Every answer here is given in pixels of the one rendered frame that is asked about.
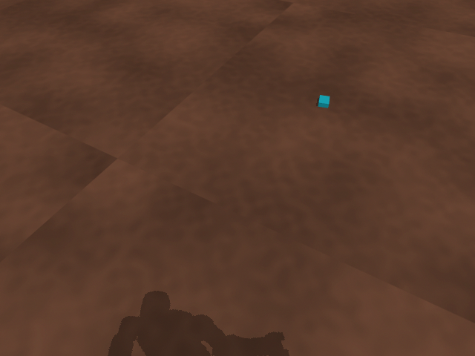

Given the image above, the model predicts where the small box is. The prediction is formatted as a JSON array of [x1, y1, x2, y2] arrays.
[[318, 95, 330, 108]]

